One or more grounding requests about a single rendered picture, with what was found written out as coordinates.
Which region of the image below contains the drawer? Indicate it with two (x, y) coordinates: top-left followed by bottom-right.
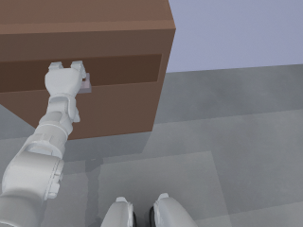
(0, 53), (162, 93)

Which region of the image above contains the robot left hand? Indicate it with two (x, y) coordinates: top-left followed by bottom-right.
(45, 61), (86, 123)

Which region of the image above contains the right robot thigh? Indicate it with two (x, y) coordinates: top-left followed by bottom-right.
(153, 197), (198, 227)

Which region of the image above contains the robot right shin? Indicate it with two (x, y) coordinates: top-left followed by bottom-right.
(154, 193), (169, 227)

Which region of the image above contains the robot left forearm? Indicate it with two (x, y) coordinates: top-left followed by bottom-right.
(2, 93), (77, 193)

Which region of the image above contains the handle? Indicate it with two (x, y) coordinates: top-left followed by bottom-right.
(77, 73), (92, 94)

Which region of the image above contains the left robot upper arm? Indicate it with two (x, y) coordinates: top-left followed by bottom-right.
(0, 150), (64, 227)

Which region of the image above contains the cabinet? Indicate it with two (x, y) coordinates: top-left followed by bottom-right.
(0, 0), (176, 141)

